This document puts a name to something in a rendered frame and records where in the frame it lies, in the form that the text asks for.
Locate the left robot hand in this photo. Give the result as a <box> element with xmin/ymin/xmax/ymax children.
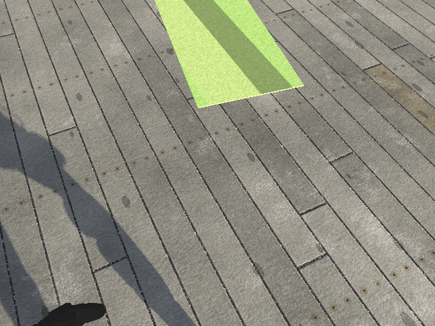
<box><xmin>32</xmin><ymin>303</ymin><xmax>106</xmax><ymax>326</ymax></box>

